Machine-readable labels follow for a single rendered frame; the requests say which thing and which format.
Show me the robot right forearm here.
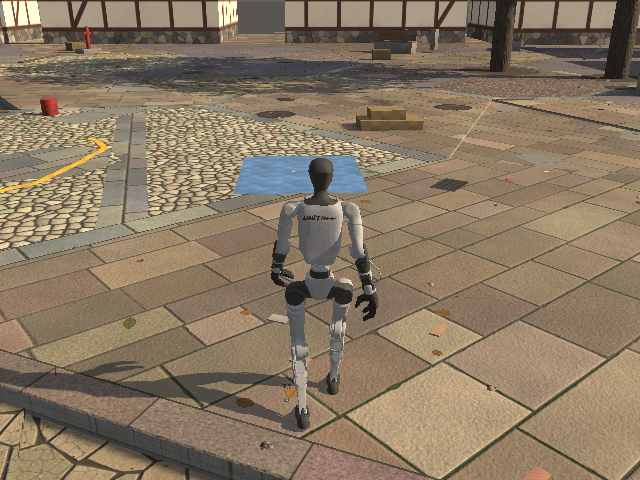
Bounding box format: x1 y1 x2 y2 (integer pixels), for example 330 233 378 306
355 243 376 295

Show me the robot left hand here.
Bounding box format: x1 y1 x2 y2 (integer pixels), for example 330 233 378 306
271 269 294 287

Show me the robot left forearm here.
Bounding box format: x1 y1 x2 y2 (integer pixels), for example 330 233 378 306
271 240 287 273

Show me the left robot thigh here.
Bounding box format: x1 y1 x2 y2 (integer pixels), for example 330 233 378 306
285 280 308 360

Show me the robot right hand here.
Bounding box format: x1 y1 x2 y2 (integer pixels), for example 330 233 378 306
355 292 378 321

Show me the right robot upper arm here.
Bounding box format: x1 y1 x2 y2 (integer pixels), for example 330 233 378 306
341 201 365 259

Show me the left robot shin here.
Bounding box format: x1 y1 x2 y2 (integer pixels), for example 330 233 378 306
291 342 307 415

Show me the left robot upper arm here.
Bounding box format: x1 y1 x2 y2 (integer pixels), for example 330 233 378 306
275 201 300 255

